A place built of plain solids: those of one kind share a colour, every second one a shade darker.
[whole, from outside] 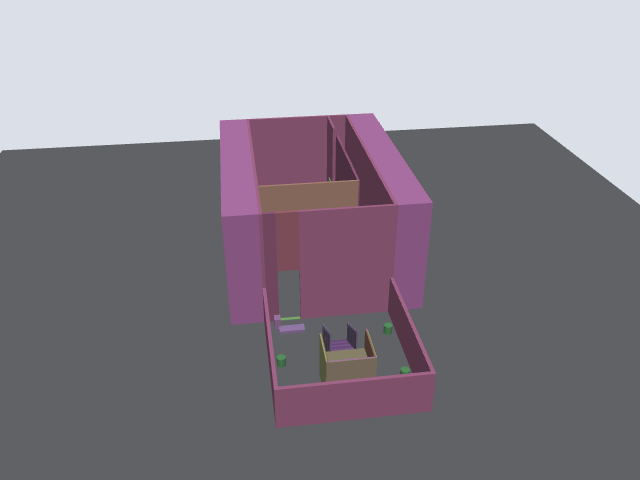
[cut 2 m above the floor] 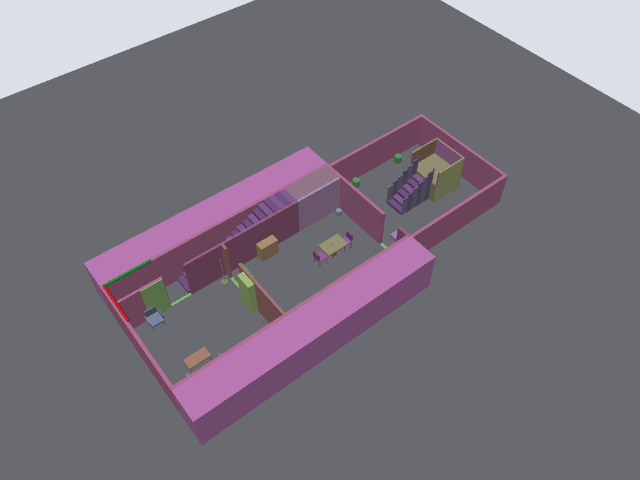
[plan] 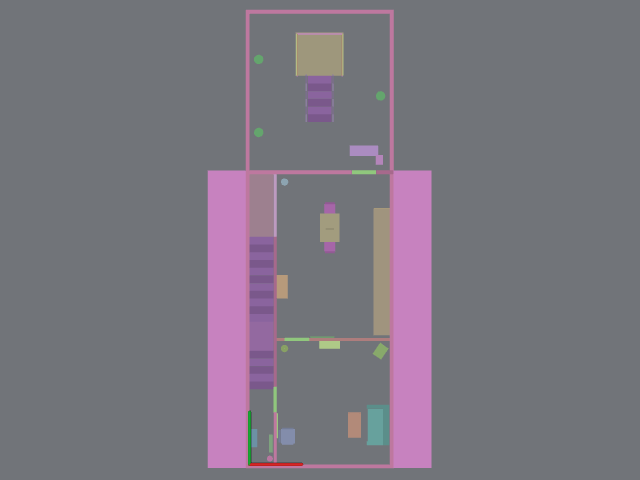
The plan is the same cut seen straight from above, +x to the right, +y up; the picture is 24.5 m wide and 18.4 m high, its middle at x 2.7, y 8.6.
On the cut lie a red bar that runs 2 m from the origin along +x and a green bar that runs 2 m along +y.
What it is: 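A terraced town house, two up and two down, 5.4 m between the party walls, 11.1 m deep; a hall 0.92 m wide; a stair of 17 risers of 159 mm on goings of 296 mm, 0.92 m wide, straight between the party wall and the hall's partition, arriving straight on the upper floor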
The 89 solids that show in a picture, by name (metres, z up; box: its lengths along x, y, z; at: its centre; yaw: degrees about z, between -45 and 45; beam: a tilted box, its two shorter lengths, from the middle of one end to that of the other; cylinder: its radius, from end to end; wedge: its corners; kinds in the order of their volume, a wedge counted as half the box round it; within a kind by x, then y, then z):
{
 "neighbour_1": {"box": [1.46, 11.4, 5.36], "at": [-0.87, 5.56, 2.63]},
 "neighbour_2": {"box": [1.46, 11.4, 5.36], "at": [6.24, 5.56, 2.63]},
 "wall_1": {"box": [0.15, 11.42, 5.36], "at": [-0.07, 5.56, 2.63]},
 "wall_2": {"box": [0.15, 6.3, 1.85], "at": [-0.07, 14.27, 0.88]},
 "wall_3": {"box": [0.12, 2.0, 5.36], "at": [0.98, 1.0, 2.63]},
 "wall_4": {"box": [0.12, 5.75, 5.36], "at": [0.98, 5.85, 2.63]},
 "wall_5": {"box": [4.07, 0.15, 5.36], "at": [1.89, 11.2, 2.63]},
 "wall_6": {"box": [5.67, 0.15, 5.36], "at": [2.69, -0.07, 2.63]},
 "wall_7": {"box": [5.67, 0.15, 1.85], "at": [2.69, 17.35, 0.88]},
 "wall_8": {"box": [0.67, 0.15, 5.36], "at": [5.19, 11.2, 2.63]},
 "wall_9": {"box": [0.15, 11.42, 5.36], "at": [5.45, 5.56, 2.63]},
 "wall_10": {"box": [0.15, 6.3, 1.85], "at": [5.45, 14.27, 0.88]},
 "tread_1": {"box": [0.92, 0.3, 0.21], "at": [0.46, 3.03, 0.05]},
 "tread_2": {"box": [0.92, 0.3, 0.37], "at": [0.46, 3.32, 0.13]},
 "tread_3": {"box": [0.92, 0.3, 0.53], "at": [0.46, 3.62, 0.21]},
 "tread_4": {"box": [0.92, 0.3, 0.69], "at": [0.46, 3.91, 0.29]},
 "tread_5": {"box": [0.92, 0.3, 0.85], "at": [0.46, 4.21, 0.37]},
 "tread_6": {"box": [0.92, 0.3, 1.01], "at": [0.46, 5.62, 0.45]},
 "tread_7": {"box": [0.92, 0.3, 1.16], "at": [0.46, 5.91, 0.53]},
 "tread_8": {"box": [0.92, 0.3, 1.32], "at": [0.46, 6.21, 0.61]},
 "tread_9": {"box": [0.92, 0.3, 1.48], "at": [0.46, 6.5, 0.69]},
 "tread_10": {"box": [0.92, 0.3, 1.64], "at": [0.46, 6.8, 0.77]},
 "tread_11": {"box": [0.92, 0.3, 1.8], "at": [0.46, 7.1, 0.85]},
 "tread_12": {"box": [0.92, 0.3, 1.96], "at": [0.46, 7.39, 0.93]},
 "tread_13": {"box": [0.92, 0.3, 2.12], "at": [0.46, 7.69, 1.01]},
 "tread_14": {"box": [0.92, 0.3, 2.28], "at": [0.46, 7.98, 1.09]},
 "tread_15": {"box": [0.92, 0.3, 2.44], "at": [0.46, 8.28, 1.17]},
 "tread_16": {"box": [0.92, 0.3, 2.6], "at": [0.46, 8.57, 1.25]},
 "tread_17": {"box": [0.92, 0.3, 0.21], "at": [2.69, 13.27, 0.05]},
 "tread_18": {"box": [0.92, 0.3, 0.37], "at": [2.69, 13.57, 0.13]},
 "tread_19": {"box": [0.92, 0.3, 0.53], "at": [2.69, 13.86, 0.21]},
 "tread_20": {"box": [0.92, 0.3, 0.69], "at": [2.69, 14.16, 0.29]},
 "tread_21": {"box": [0.92, 0.3, 0.85], "at": [2.69, 14.45, 0.37]},
 "tread_22": {"box": [0.92, 0.3, 1.01], "at": [2.69, 14.75, 0.45]},
 "under_landing_1": {"box": [0.92, 2.4, 2.66], "at": [0.46, 9.92, 1.28]},
 "plat_1": {"box": [1.72, 1.6, 1.16], "at": [2.69, 15.7, 0.53]},
 "bedroom_front_wall_1": {"box": [4.39, 0.12, 2.7], "at": [3.18, 8.66, 3.96]},
 "kitchen_wall_1": {"box": [0.3, 0.12, 2.66], "at": [1.19, 4.79, 1.28]},
 "kitchen_wall_2": {"box": [3.08, 0.12, 2.66], "at": [3.83, 4.79, 1.28]},
 "half_landing_1": {"box": [0.92, 1.11, 0.85], "at": [0.46, 4.91, 0.37]},
 "sofa_1": {"box": [0.65, 1.24, 0.37], "at": [4.85, 1.51, 0.24]},
 "sofa_2": {"box": [0.86, 0.16, 0.65], "at": [4.92, 0.81, 0.28]},
 "sofa_3": {"box": [0.86, 0.16, 0.65], "at": [4.92, 2.21, 0.28]},
 "sofa_4": {"box": [0.24, 1.56, 0.83], "at": [5.23, 1.51, 0.36]},
 "partition_low_beyond_1": {"box": [0.12, 2.4, 2.66], "at": [0.98, 9.92, 1.28]},
 "shelf_1": {"box": [0.8, 0.3, 1.95], "at": [3.07, 4.58, 0.93]},
 "guard_ground_1": {"box": [0.06, 1.6, 2.06], "at": [1.8, 15.7, 0.98]},
 "guard_ground_2": {"box": [0.06, 1.6, 2.06], "at": [3.58, 15.7, 0.98]},
 "back_wall_over_door_1": {"box": [0.95, 0.15, 2.74], "at": [4.39, 11.2, 3.94]},
 "dresser_1": {"box": [0.42, 0.9, 0.92], "at": [1.25, 6.8, 0.41]},
 "piece_1": {"box": [0.06, 0.3, 1.11], "at": [2.18, 13.27, 0.5]},
 "piece_2": {"box": [0.06, 0.3, 1.27], "at": [2.18, 13.57, 0.58]},
 "piece_3": {"box": [0.06, 0.3, 1.43], "at": [2.18, 13.86, 0.66]},
 "piece_4": {"box": [0.06, 0.3, 1.59], "at": [2.18, 14.16, 0.74]},
 "piece_5": {"box": [0.06, 0.3, 1.75], "at": [2.18, 14.45, 0.82]},
 "piece_6": {"box": [0.06, 0.3, 1.91], "at": [2.18, 14.75, 0.9]},
 "piece_7": {"box": [0.06, 0.3, 1.11], "at": [3.2, 13.27, 0.5]},
 "piece_8": {"box": [0.06, 0.3, 1.27], "at": [3.2, 13.57, 0.58]},
 "piece_9": {"box": [0.06, 0.3, 1.43], "at": [3.2, 13.86, 0.66]},
 "piece_10": {"box": [0.06, 0.3, 1.59], "at": [3.2, 14.16, 0.74]},
 "piece_11": {"box": [0.06, 0.3, 1.75], "at": [3.2, 14.45, 0.82]},
 "piece_12": {"box": [0.06, 0.3, 1.91], "at": [3.2, 14.75, 0.9]},
 "guard_far_ground_1": {"box": [1.84, 0.06, 2.06], "at": [2.69, 16.53, 0.98]},
 "guard_whole_1": {"box": [0.06, 1.6, 0.9], "at": [1.83, 15.7, 1.56]},
 "guard_whole_2": {"box": [0.06, 1.6, 0.9], "at": [3.55, 15.7, 1.56]},
 "kitchen_run_worktop_1": {"box": [0.62, 4.87, 0.04], "at": [5.06, 7.39, 0.88]},
 "plant_pot_1": {"cylinder": 0.18, "from": [0.35, 12.72, 0.0], "to": [0.35, 12.72, 0.38]},
 "plant_pot_2": {"cylinder": 0.18, "from": [0.35, 15.52, 0.0], "to": [0.35, 15.52, 0.38]},
 "plant_pot_3": {"cylinder": 0.18, "from": [5.02, 14.12, 0.0], "to": [5.02, 14.12, 0.38]},
 "shoe_rack_1": {"box": [0.3, 0.7, 0.5], "at": [0.15, 1.0, 0.2]},
 "door_leaf_front_room_1": {"box": [0.05, 0.96, 2.07], "at": [1.07, 1.48, 0.98]},
 "guard_far_whole_1": {"box": [1.72, 0.06, 0.9], "at": [2.69, 16.5, 1.56]},
 "yard_step_1": {"box": [1.09, 0.41, 0.2], "at": [4.39, 12.02, 0.05]},
 "meeting_table_1": {"box": [0.75, 1.1, 0.07], "at": [3.08, 9.07, 0.7]},
 "radiator_1": {"box": [0.14, 0.7, 0.6], "at": [0.82, 0.8, 0.42]},
 "bin_recycle_1": {"box": [0.28, 0.38, 0.55], "at": [4.97, 11.67, 0.23]},
 "box_cardboard_1": {"box": [0.4, 0.52, 0.26], "at": [5.02, 4.34, 0.08], "yaw": -34.6},
 "armchair_shell_1": {"box": [0.09, 0.48, 0.35], "at": [1.15, 1.08, 0.62]},
 "armchair_shell_2": {"box": [0.54, 0.55, 0.1], "at": [1.47, 1.08, 0.4]},
 "side_chair_1": {"box": [0.38, 0.08, 0.38], "at": [3.08, 8.13, 0.65]},
 "side_chair_2": {"box": [0.42, 0.42, 0.04], "at": [3.08, 8.37, 0.43]},
 "side_chair_3": {"box": [0.42, 0.42, 0.04], "at": [3.08, 9.77, 0.43]},
 "side_chair_4": {"box": [0.38, 0.08, 0.38], "at": [3.08, 10.01, 0.65]},
 "coffee_table_1": {"box": [0.5, 0.98, 0.07], "at": [4.02, 1.51, 0.36]},
 "threshold_1": {"box": [0.13, 0.98, 0.07], "at": [0.98, 2.49, -0.01]},
 "threshold_2": {"box": [0.95, 0.13, 0.07], "at": [1.82, 4.79, -0.01]},
 "threshold_3": {"box": [0.93, 0.16, 0.08], "at": [4.39, 11.2, -0.01]},
 "bin_waste_1": {"cylinder": 0.14, "from": [1.34, 10.82, 0.0], "to": [1.34, 10.82, 0.31]},
 "floor_lamp_1": {"cylinder": 0.14, "from": [1.34, 4.44, 0.0], "to": [1.34, 4.44, 0.03]}
}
